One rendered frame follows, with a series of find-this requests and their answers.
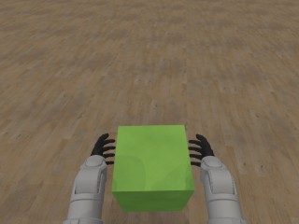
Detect robot left forearm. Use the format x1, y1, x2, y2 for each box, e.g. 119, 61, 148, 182
63, 155, 107, 224

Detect carton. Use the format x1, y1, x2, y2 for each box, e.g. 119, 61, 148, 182
111, 125, 195, 212

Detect robot right forearm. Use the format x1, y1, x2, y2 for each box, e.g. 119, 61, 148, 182
200, 156, 249, 224

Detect robot left hand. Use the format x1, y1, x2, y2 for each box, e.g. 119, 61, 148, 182
91, 133, 116, 165

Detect robot right hand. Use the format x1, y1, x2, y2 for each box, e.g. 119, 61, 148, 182
188, 134, 215, 167

